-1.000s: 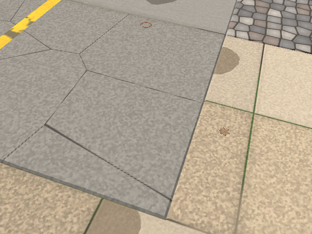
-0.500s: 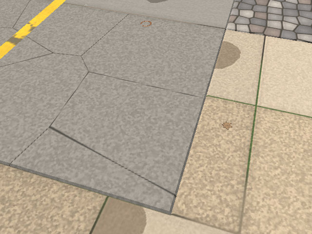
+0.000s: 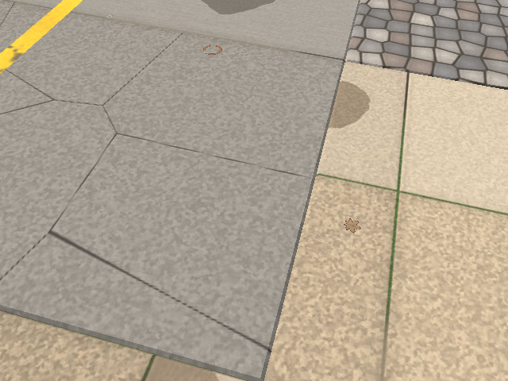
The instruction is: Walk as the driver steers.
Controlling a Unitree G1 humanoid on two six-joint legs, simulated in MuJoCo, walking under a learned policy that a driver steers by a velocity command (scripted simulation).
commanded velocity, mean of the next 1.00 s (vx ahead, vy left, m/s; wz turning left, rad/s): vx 0.48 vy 0.00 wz -0.08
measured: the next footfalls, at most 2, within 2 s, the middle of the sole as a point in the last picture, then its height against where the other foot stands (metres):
right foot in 0.24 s outside the picture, level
left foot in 0.78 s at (230, 354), level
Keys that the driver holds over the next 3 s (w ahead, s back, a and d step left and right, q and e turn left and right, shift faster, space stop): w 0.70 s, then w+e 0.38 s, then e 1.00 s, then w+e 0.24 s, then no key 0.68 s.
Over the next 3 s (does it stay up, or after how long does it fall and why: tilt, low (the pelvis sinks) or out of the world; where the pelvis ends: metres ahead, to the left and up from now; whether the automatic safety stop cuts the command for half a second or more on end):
stays up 0.84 -0.19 -0.01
